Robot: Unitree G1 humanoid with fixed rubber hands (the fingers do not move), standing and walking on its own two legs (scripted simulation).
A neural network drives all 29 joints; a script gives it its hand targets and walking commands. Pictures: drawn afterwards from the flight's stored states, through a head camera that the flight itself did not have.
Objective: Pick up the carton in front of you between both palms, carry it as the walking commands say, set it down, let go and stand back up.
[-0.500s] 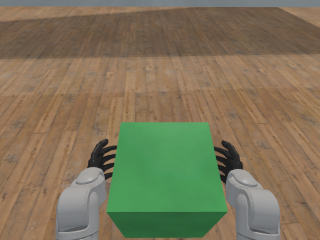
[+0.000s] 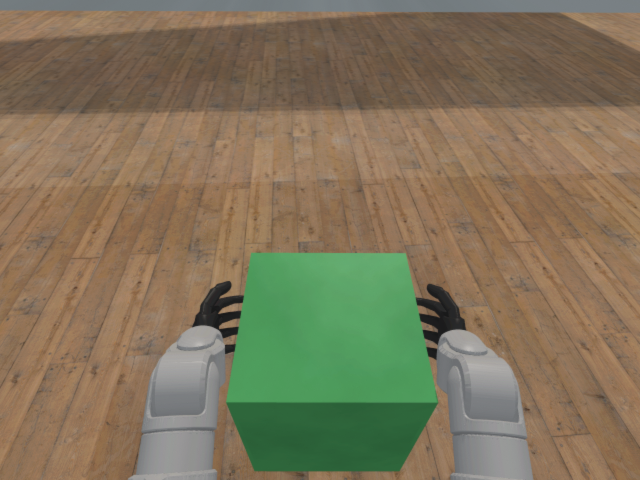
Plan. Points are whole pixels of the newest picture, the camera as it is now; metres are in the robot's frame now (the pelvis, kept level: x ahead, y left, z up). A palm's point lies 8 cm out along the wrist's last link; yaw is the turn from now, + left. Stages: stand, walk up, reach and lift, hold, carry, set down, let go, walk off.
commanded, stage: carry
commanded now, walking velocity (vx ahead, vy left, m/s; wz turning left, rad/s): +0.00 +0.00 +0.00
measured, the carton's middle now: (327, 365) +0.28 +0.00 -0.02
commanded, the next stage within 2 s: hold in 0.52 s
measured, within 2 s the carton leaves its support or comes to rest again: neither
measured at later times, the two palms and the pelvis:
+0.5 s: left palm (218, 341) +0.27 +0.14 +0.04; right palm (448, 345) +0.28 -0.15 +0.04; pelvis -0.02 -0.01 +0.00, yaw +0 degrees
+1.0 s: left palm (224, 343) +0.27 +0.13 +0.04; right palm (464, 368) +0.24 -0.16 +0.05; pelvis -0.04 +0.01 +0.01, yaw -6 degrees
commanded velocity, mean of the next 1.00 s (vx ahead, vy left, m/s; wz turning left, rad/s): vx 0.00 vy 0.00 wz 0.00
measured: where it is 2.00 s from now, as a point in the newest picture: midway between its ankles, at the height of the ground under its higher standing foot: outside the picture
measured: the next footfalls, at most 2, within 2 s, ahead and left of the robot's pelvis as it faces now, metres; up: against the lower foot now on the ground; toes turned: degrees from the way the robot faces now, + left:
none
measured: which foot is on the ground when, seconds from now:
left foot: down 0.00-1.00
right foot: down 0.00-1.00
